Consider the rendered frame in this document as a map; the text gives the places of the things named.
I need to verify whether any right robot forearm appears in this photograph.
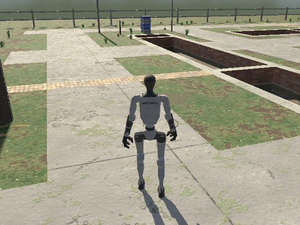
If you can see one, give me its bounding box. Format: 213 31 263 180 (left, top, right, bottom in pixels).
167 113 176 132

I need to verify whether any left robot forearm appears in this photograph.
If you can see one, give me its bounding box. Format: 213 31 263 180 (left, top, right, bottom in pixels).
124 115 133 137

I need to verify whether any right robot upper arm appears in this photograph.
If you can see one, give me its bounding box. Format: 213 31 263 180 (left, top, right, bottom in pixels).
160 95 172 120

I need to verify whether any right robot hand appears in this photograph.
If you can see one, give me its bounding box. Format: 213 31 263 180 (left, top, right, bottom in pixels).
166 131 177 141

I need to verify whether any left robot upper arm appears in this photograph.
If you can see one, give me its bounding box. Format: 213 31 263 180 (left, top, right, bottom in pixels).
128 95 140 121

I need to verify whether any left robot hand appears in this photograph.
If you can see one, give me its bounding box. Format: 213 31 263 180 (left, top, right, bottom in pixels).
122 136 133 149

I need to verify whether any left robot thigh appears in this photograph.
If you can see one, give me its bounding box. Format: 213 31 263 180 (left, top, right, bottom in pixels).
134 130 144 161

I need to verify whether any robot left foot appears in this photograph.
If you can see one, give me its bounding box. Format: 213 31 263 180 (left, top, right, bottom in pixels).
138 178 145 190

